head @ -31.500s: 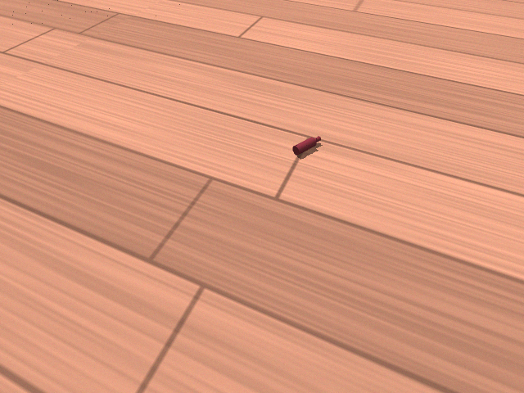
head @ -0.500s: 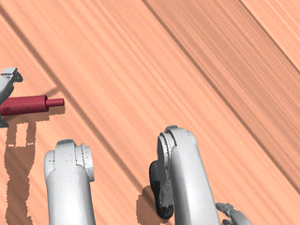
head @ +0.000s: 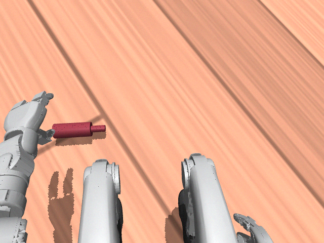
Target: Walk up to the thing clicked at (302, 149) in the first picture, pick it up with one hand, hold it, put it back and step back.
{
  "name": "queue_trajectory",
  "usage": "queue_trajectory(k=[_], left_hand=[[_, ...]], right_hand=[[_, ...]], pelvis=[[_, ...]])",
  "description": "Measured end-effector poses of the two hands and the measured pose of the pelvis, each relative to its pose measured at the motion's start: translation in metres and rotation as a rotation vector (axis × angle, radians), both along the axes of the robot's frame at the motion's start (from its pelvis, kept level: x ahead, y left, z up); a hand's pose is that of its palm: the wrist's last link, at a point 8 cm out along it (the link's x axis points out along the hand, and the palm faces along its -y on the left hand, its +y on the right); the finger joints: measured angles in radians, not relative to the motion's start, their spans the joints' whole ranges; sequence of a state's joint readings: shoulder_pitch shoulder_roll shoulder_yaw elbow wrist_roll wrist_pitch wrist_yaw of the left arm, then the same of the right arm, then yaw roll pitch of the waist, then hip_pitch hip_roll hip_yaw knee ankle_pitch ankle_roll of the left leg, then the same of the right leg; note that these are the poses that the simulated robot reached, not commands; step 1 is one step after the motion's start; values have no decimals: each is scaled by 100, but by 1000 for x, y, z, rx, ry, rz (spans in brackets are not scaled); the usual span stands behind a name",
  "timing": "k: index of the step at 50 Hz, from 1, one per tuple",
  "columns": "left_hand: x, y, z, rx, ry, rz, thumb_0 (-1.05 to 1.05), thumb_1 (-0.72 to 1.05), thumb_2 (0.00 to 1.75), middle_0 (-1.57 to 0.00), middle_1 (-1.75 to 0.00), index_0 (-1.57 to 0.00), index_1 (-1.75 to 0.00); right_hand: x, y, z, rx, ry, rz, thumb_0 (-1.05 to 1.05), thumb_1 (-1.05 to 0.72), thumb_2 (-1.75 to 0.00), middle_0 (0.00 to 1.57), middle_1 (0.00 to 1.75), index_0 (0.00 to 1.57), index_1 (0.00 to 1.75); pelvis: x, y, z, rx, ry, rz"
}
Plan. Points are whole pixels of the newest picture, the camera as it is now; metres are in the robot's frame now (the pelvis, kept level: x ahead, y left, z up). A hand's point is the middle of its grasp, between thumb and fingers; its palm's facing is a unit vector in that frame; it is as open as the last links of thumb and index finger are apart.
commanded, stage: home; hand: left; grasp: from above
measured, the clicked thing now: (80, 129) +0.47 +0.28 -0.39
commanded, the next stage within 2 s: none
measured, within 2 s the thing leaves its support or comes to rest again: neither
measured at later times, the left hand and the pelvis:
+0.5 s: hand (16, 188) +0.25 +0.22 +0.09, palm faces +0.01 -0.92 -0.40, open 7.4 cm; pelvis +0.02 -0.01 +0.18, yaw +5 degrees
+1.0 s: hand out of the picture +0.21 +0.19 +0.26, palm faces +0.17 -0.96 -0.21, open 7.4 cm; pelvis +0.07 -0.01 +0.29, yaw +6 degrees
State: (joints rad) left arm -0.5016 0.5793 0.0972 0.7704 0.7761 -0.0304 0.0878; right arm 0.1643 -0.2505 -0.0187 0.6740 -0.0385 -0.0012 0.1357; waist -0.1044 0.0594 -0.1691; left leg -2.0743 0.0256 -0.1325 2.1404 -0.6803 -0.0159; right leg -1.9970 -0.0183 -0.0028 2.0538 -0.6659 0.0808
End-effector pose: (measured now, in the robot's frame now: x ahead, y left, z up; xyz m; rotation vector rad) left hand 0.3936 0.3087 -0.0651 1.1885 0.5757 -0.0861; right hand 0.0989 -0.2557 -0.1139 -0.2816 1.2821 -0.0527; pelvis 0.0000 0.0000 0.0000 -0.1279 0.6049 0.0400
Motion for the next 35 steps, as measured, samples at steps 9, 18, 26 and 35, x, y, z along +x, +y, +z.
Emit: queue_trajectory(k=[9, 18, 26, 35], left_hand=[[-72, -14, 71, -273, -25, 152, 1, 76, 87, -21, -32, -22, -32], [-127, -32, 139, -499, -16, 378, 1, 87, 89, -21, -30, -22, -30], [-159, -49, 202, -665, 15, 560, 1, 89, 89, -21, -30, -21, -30], [-177, -64, 275, -798, 22, 701, 1, 90, 89, -20, -30, -21, -30]], right_hand=[[84, -4, 78, -48, -247, 85, 0, -90, -90, 20, 29, 20, 30], [139, 18, 160, -21, -469, 106, 0, -90, -90, 20, 29, 20, 30], [139, 34, 222, 11, -535, 71, 0, -90, -90, 20, 29, 20, 30], [116, 30, 285, -33, -546, -6, 1, -90, -90, 20, 29, 20, 30]], pelvis=[[0, -5, 63, 24, -50, 21], [7, -9, 125, 46, -127, 42], [23, -11, 183, 63, -208, 55], [49, -11, 247, 76, -309, 69]])
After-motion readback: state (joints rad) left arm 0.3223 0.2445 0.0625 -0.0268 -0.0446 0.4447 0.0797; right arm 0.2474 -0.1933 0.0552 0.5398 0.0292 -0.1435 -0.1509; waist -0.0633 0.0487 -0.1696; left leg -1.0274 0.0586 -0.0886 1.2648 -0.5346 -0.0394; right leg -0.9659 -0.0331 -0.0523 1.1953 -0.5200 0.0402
